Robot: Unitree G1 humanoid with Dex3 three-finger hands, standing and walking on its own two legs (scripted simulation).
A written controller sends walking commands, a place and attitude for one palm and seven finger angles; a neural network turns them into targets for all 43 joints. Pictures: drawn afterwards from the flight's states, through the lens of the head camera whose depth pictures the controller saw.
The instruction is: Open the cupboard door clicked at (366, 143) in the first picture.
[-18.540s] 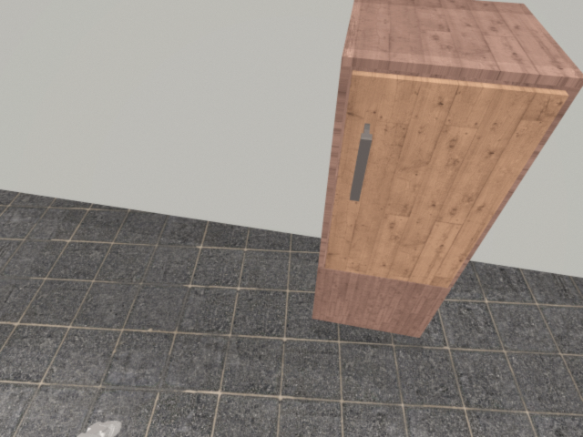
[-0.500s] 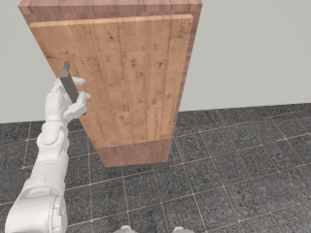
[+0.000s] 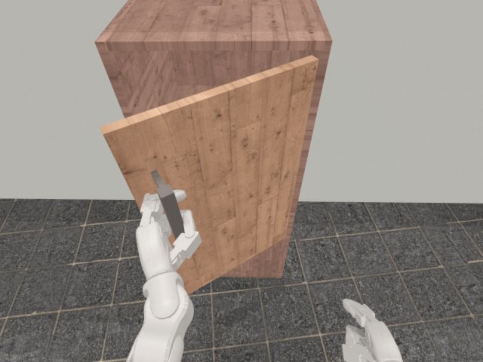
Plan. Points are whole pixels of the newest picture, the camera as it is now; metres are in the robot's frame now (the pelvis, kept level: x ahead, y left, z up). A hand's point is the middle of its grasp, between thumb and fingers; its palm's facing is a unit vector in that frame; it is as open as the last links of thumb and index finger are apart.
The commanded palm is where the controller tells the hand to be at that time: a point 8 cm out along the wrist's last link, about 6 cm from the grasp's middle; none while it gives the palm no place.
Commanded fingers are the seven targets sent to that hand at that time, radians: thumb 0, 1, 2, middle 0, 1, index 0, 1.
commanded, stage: pull the door open along its arc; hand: left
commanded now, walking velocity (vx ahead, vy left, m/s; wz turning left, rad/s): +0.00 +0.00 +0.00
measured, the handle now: (170, 211) +0.35 +0.14 +0.07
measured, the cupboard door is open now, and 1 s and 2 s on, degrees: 33 47 49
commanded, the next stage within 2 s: open thumb and fingers to let go in 0.28 s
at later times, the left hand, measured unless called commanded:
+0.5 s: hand (229, 262) +0.26 +0.04 +0.07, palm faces +0.39 -0.92 -0.04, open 6.0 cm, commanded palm +0.21 +0.08 +0.07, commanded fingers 0.00 0.41 0.69 -0.37 -1.30 -0.37 -1.30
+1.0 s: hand (225, 267) +0.25 +0.04 +0.07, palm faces +0.40 -0.92 -0.03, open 13.8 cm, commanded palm +0.20 +0.08 +0.07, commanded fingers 0.00 -0.50 0.30 -0.22 -0.70 -0.22 -0.70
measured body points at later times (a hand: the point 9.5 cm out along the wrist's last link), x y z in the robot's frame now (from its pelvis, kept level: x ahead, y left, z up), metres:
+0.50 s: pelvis +0.00 -0.05 +0.00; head +0.00 -0.08 +0.45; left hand +0.23 +0.08 +0.08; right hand +0.19 -0.27 -0.09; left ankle +0.01 +0.10 -0.69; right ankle -0.01 -0.08 -0.69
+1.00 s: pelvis +0.00 -0.05 +0.00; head +0.01 -0.09 +0.45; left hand +0.22 +0.09 +0.08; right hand +0.18 -0.27 -0.10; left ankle +0.01 +0.10 -0.69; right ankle -0.01 -0.08 -0.69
